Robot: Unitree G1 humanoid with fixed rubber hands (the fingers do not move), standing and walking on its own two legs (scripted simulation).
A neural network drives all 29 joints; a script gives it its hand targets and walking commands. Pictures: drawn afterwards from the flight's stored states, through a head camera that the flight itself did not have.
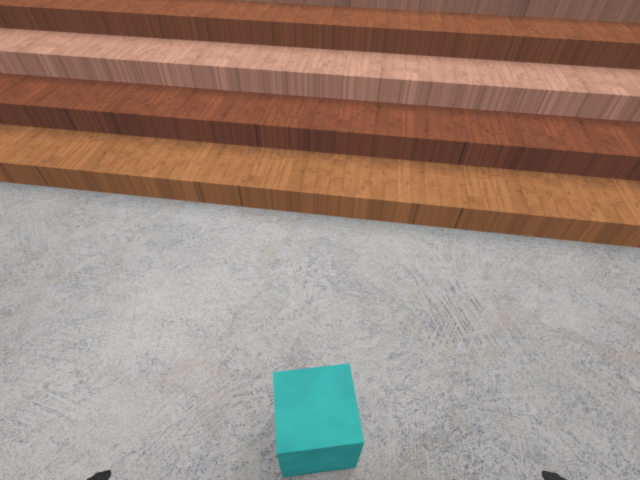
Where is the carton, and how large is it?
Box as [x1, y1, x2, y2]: [273, 363, 363, 477]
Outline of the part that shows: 349,363 273,372 276,453 283,477 355,467 363,444 363,438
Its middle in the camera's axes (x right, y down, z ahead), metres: -0.01 +0.50 +1.07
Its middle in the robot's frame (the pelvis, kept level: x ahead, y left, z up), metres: +0.41 +0.02 -0.66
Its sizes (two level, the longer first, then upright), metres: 0.210 0.200 0.250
